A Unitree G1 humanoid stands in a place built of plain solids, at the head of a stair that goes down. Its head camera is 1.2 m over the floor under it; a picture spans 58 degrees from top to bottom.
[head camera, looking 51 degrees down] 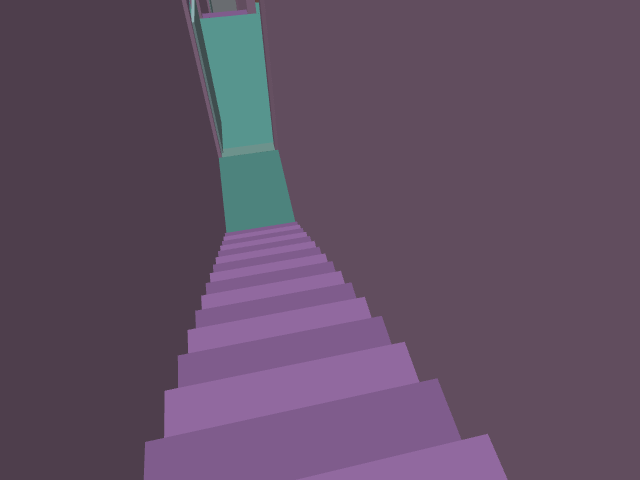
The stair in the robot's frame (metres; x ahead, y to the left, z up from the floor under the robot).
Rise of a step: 0.20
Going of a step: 0.23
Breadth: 0.94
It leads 12 degrees to the left of straight ahead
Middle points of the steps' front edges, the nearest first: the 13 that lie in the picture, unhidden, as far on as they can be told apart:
0.45 0.07 -0.20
0.68 0.12 -0.41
0.91 0.17 -0.61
1.14 0.22 -0.81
1.37 0.27 -1.02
1.60 0.32 -1.22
1.83 0.37 -1.43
2.06 0.42 -1.63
2.28 0.46 -1.83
2.51 0.51 -2.04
2.74 0.56 -2.24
2.97 0.61 -2.44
3.20 0.66 -2.65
